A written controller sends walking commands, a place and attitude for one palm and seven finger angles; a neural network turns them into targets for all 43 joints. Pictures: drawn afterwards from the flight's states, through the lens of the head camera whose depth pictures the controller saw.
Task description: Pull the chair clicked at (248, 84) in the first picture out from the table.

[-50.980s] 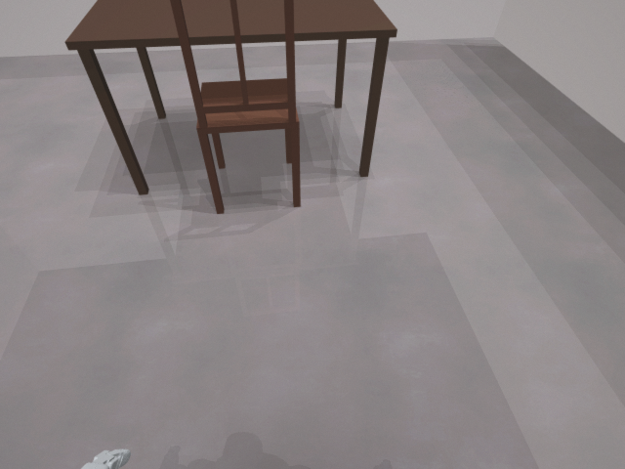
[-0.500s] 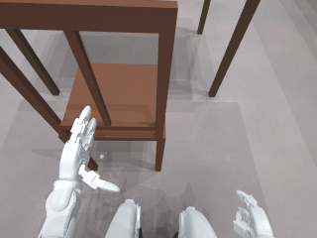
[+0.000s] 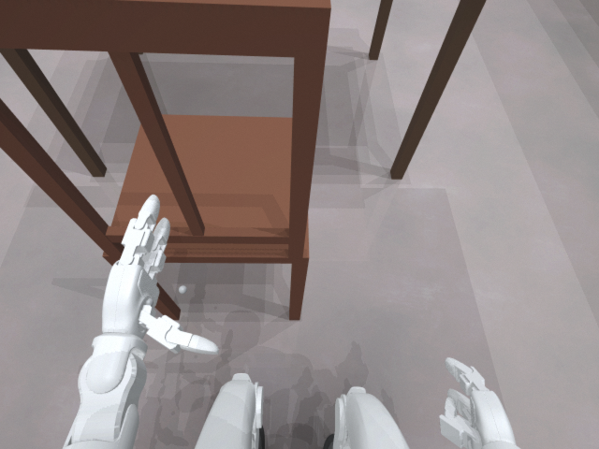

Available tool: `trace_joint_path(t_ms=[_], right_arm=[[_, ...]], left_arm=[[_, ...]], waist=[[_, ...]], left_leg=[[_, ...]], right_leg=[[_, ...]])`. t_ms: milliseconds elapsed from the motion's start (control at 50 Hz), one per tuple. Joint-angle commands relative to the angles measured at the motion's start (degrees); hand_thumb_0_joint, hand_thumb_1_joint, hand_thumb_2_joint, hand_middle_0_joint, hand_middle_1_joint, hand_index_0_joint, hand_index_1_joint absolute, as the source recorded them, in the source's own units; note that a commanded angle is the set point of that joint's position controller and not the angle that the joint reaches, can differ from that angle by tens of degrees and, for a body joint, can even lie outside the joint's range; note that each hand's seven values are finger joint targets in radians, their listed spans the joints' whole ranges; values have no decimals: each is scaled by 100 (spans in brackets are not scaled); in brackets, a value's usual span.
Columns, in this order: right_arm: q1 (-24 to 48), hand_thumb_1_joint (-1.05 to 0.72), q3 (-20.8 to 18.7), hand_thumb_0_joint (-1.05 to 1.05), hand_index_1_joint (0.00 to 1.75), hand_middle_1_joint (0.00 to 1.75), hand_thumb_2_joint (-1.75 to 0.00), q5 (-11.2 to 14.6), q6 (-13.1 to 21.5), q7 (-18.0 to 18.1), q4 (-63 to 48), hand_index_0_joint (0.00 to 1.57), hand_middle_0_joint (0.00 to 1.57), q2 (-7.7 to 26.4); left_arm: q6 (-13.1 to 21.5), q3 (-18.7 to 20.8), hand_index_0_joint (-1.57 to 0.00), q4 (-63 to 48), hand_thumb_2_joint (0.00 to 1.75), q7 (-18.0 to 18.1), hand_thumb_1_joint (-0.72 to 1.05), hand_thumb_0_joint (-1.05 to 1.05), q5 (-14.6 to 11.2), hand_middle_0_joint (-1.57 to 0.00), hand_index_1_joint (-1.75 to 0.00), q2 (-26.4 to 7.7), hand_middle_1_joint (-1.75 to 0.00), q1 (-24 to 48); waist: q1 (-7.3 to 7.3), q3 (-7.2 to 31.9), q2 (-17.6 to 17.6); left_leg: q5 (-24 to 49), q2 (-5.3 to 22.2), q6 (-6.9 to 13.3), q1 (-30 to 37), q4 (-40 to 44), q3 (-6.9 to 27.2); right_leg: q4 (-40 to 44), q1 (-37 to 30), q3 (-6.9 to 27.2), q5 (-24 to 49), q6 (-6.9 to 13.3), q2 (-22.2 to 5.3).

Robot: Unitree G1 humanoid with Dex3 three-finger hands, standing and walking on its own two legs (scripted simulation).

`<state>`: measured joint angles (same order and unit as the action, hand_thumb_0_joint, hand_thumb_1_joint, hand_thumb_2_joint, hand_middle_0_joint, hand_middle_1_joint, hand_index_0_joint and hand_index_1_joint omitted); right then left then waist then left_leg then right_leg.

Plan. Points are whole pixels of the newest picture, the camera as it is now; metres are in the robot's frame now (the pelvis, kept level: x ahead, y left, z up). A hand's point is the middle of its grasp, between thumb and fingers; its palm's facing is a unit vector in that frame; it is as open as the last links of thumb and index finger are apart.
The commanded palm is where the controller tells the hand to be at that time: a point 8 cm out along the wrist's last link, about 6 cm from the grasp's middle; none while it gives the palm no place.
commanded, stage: aim the fingers beside a spindle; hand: left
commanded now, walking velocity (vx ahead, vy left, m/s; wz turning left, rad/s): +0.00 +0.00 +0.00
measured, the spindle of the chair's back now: (172, 167) +0.46 +0.19 +0.07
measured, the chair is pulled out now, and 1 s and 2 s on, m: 0.35 0.35 0.35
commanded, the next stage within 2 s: push the fingers through the gap in 1.48 s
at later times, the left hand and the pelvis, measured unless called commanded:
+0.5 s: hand (165, 285) +0.31 +0.18 +0.04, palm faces +0.03 -1.00 -0.04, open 16.9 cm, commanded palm +0.28 +0.22 +0.03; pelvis +0.00 +0.01 +0.00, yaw +0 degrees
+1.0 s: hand (185, 304) +0.29 +0.15 +0.02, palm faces -0.02 -1.00 +0.00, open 16.9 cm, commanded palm +0.28 +0.21 +0.04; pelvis +0.00 +0.01 +0.00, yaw +0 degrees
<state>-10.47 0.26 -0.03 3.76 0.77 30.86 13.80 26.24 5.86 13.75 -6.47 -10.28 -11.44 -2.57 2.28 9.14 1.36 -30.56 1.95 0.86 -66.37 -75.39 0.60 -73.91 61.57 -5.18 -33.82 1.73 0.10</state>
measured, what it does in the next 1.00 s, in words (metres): stands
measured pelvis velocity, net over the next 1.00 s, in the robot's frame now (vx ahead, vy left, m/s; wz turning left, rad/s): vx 0.00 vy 0.01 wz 0.00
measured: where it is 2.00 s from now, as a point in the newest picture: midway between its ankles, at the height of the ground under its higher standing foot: outside the picture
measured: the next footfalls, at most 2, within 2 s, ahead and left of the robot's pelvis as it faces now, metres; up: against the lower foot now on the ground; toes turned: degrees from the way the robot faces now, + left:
none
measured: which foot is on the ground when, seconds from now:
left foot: down 0.00-1.00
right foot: down 0.00-1.00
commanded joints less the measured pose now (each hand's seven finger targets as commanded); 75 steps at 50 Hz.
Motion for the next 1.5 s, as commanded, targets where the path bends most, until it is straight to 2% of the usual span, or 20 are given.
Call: trace_joint_path(t_ms=[0,100,160,300,460,500,620,700,800,880,960,1000,1060,1100,1160,1260,1300,1400,1440,1480], right_arm=[[-11,-90,-311,0,30,30,-90,35,227,-3,-818,20,20,788],[-70,-90,-299,0,30,30,-90,91,201,4,-788,20,20,849],[-67,-90,-320,0,30,30,-90,93,225,42,-750,20,20,869],[-57,-90,-327,0,30,30,-90,-2,295,58,-776,20,20,812],[-38,-90,-301,0,30,30,-90,99,148,-34,-818,20,20,854],[-50,-90,-314,0,30,30,-90,121,158,8,-841,20,20,896],[-74,-90,-336,0,30,30,-90,-4,286,39,-875,20,20,796],[-83,-90,-297,0,30,30,-90,-27,230,-28,-739,20,20,755],[22,-90,-282,0,30,30,-90,97,84,-63,-814,20,20,861],[3,-90,-332,0,30,30,-90,96,178,18,-955,20,20,839],[-102,-90,-315,0,30,30,-90,-6,337,51,-858,20,20,753],[-133,-90,-303,0,30,30,-90,-32,308,45,-730,20,20,767],[-51,-90,-258,0,30,30,-90,-2,184,-26,-624,20,20,783],[9,-90,-251,0,30,30,-90,72,92,-37,-652,20,20,853],[15,-90,-276,0,30,30,-90,131,63,-16,-839,20,20,899],[-85,-90,-316,0,30,30,-90,50,288,43,-972,20,20,746],[-149,-90,-297,0,30,30,-90,14,326,51,-835,20,20,743],[-117,-90,-282,0,30,30,-90,36,214,-28,-547,20,20,825],[-68,-90,-306,0,30,30,-90,98,157,-39,-651,20,20,896],[-27,-90,-324,0,30,30,-90,134,153,-33,-816,20,20,901]], left_arm=[[407,553,-6,-1431,30,104,-50,0,-133,-6,-8,-807,-8,351],[163,69,-6,-922,30,-165,-50,0,-195,-6,-8,-361,-8,243],[203,-91,-6,-919,30,-207,-50,0,-171,-6,-8,-289,-8,698],[625,658,-6,-1795,30,141,-50,0,-103,-6,-8,-1048,-8,768],[18,-183,-6,-763,30,-166,-50,0,-141,-6,-8,-117,-8,107],[22,-73,-6,-759,30,-218,-50,0,-168,-6,-8,-249,-8,287],[660,380,-6,-2445,30,246,-50,0,-33,-6,-8,-920,-8,686],[574,289,-6,-1640,30,427,-50,0,92,-6,-8,-667,-8,272],[58,-57,-6,-287,30,-41,-50,0,11,-6,-8,-157,-8,138],[233,-63,-6,-1434,30,-213,-50,0,-142,-6,-8,-363,-8,689],[653,114,-6,-2623,30,202,-50,0,-96,-6,-8,-703,-8,773],[658,405,-6,-2198,30,413,-50,0,6,-6,-8,-915,-8,570],[341,227,-6,-677,30,415,-50,0,146,-6,-8,-505,-8,447],[112,234,-6,111,30,240,-50,0,142,-6,-8,-425,-8,465],[-22,128,-6,-89,30,-93,-50,0,-8,-6,-8,-353,-8,676],[569,377,-6,-2553,30,-31,-50,0,-258,-6,-8,-909,-8,684],[673,498,-6,-2541,30,174,-50,0,-218,-6,-8,-1028,-8,460],[289,180,-6,-301,30,190,-50,0,48,-6,-8,-378,-8,198],[130,101,-6,0,30,-27,-50,0,-11,-6,-8,-242,-8,195],[65,-146,-6,-361,30,-235,-50,0,-80,-6,-8,-123,-8,378]], waist=[[-113,2336,311],[154,1697,-210],[227,1552,-159],[-96,2435,412],[145,1652,-70],[143,1555,-241],[-140,2523,641],[30,1964,221],[118,1268,-304],[3,2098,201],[-77,2640,664],[0,2301,313],[179,1259,-252],[169,983,-522],[34,1540,-196],[-231,3027,618],[-93,2771,466],[241,1040,-345],[175,1181,-517],[118,1563,-184]], left_leg=[[1671,-149,58,1908,1071,176],[1276,-145,94,1529,1050,200],[1002,-145,96,1487,993,236],[1775,-132,54,2060,1008,246],[1202,-153,67,1611,1105,227],[1063,-142,77,1516,1097,273],[1924,-96,-9,2538,1166,390],[1740,-95,15,2122,1141,373],[704,-187,69,1271,1125,255],[1166,-167,73,1848,1095,248],[1939,-94,4,2717,1174,389],[1865,-84,27,2362,1124,392],[799,-149,51,1352,1068,283],[350,-209,73,971,1038,221],[607,-246,92,1142,1010,114],[2194,-160,61,2518,1107,160],[2361,-118,66,2509,1075,217],[978,-161,72,1152,957,203],[800,-208,82,1049,927,149],[959,-220,97,1304,965,122]], right_leg=[[1128,-1217,344,1751,21,82],[1275,-1015,305,1507,-22,98],[1280,-734,299,1183,-24,79],[1043,-1025,324,1684,40,69],[1269,-871,236,1387,-15,91],[1267,-824,232,1221,0,99],[1028,-839,229,1558,74,70],[1084,-753,191,1512,41,105],[1286,-706,249,886,20,110],[1233,-934,315,1236,39,69],[1122,-835,247,1554,60,70],[1095,-802,225,1549,38,111],[1247,-597,233,894,-8,124],[1361,-561,324,482,-10,110],[1386,-940,445,762,13,63],[1197,-1604,425,2183,49,51],[1171,-1397,359,2253,24,94],[1286,-656,296,1176,-26,114],[1325,-780,366,1053,-28,87],[1310,-927,389,1229,-5,59]])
